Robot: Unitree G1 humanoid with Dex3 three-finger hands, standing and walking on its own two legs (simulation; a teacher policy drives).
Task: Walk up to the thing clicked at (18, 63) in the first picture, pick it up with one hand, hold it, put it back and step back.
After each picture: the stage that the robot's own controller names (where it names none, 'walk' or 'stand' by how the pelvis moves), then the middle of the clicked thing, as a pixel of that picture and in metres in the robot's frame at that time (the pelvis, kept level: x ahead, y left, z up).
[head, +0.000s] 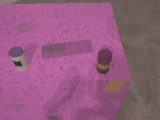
stand; (19, 59) +0.56 +0.34 -0.10
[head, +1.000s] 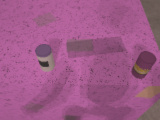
walk; (45, 58) +0.49 +0.17 -0.07
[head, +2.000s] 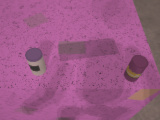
stand; (36, 62) +0.46 +0.22 -0.08
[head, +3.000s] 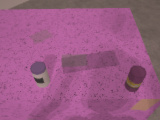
stand; (40, 75) +0.45 +0.22 -0.10
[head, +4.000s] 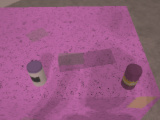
stand; (37, 73) +0.46 +0.23 -0.10
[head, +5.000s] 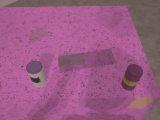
stand; (37, 74) +0.45 +0.23 -0.10
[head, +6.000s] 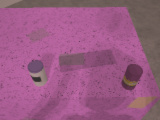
stand; (38, 73) +0.46 +0.22 -0.10
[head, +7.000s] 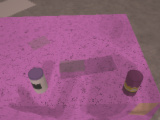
rise first; (38, 80) +0.44 +0.23 -0.09
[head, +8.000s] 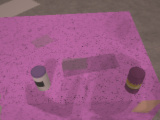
go down; (41, 78) +0.45 +0.23 -0.09
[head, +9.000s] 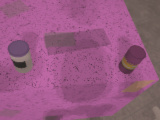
go down; (21, 57) +0.45 +0.21 -0.02
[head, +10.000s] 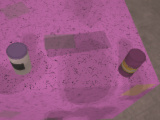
approach; (20, 59) +0.44 +0.22 -0.02
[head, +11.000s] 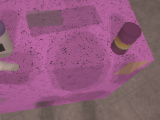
close; out of the picture +0.47 +0.23 +0.02
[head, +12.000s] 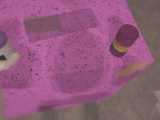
lift; (0, 50) +0.45 +0.22 +0.01
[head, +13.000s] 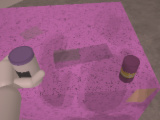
lift; (27, 67) +0.34 +0.18 +0.13
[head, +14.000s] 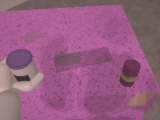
hold; (25, 70) +0.32 +0.18 +0.13
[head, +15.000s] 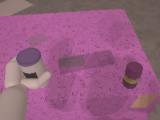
hold; (34, 69) +0.33 +0.16 +0.13
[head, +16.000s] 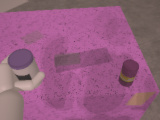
crouch; (26, 70) +0.33 +0.18 +0.13
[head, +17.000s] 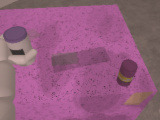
crouch; (21, 47) +0.41 +0.20 +0.14
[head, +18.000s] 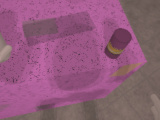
lower; out of the picture +0.47 +0.23 +0.01
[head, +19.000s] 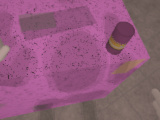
lower; out of the picture +0.47 +0.23 +0.03
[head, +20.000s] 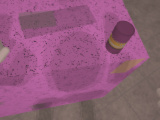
lower; out of the picture +0.46 +0.24 +0.02
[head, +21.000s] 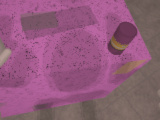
lower; out of the picture +0.45 +0.23 +0.02
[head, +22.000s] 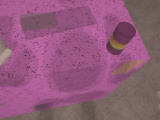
loosen; out of the picture +0.46 +0.23 +0.02
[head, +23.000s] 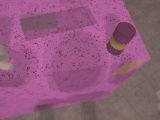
withdraw; out of the picture +0.46 +0.24 +0.02
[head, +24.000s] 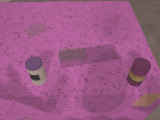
sink last; (36, 71) +0.44 +0.22 -0.04
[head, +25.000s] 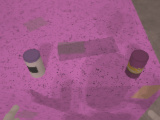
stand; (34, 63) +0.46 +0.23 -0.03
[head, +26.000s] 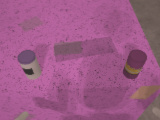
stand; (30, 65) +0.45 +0.24 -0.02
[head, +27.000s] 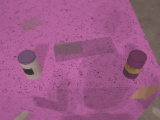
stand; (30, 65) +0.45 +0.23 -0.02
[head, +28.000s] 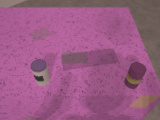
stand; (40, 72) +0.46 +0.21 -0.08
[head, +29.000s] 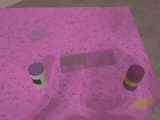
stand; (38, 75) +0.44 +0.22 -0.10
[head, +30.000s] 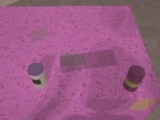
stand; (38, 76) +0.44 +0.22 -0.10
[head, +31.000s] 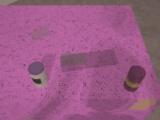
walk; (38, 75) +0.44 +0.22 -0.10
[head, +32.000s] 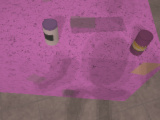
walk; (51, 32) +0.60 +0.17 -0.09
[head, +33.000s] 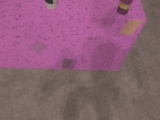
walk; out of the picture +0.86 +0.21 -0.08
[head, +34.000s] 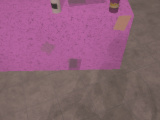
stand; (55, 3) +1.08 +0.23 -0.08
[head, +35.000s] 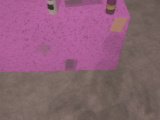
stand; (51, 4) +1.06 +0.23 -0.10
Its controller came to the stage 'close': yes
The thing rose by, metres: 0.23
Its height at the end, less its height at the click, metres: +0.00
